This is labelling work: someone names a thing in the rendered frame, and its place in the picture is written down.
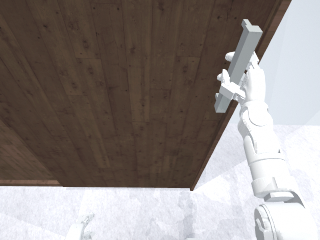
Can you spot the robot left hand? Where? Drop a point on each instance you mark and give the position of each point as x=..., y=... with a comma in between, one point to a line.
x=76, y=231

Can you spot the wardrobe door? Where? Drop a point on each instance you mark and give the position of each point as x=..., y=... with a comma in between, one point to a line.
x=16, y=161
x=119, y=93

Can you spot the robot right upper arm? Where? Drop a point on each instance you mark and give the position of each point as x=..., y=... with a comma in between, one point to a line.
x=283, y=221

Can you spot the robot right hand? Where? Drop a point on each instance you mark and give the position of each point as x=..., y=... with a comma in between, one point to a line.
x=252, y=83

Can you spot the robot right forearm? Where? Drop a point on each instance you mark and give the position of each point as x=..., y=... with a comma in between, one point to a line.
x=271, y=178

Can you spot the handle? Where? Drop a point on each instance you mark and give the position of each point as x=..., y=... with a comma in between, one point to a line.
x=246, y=46

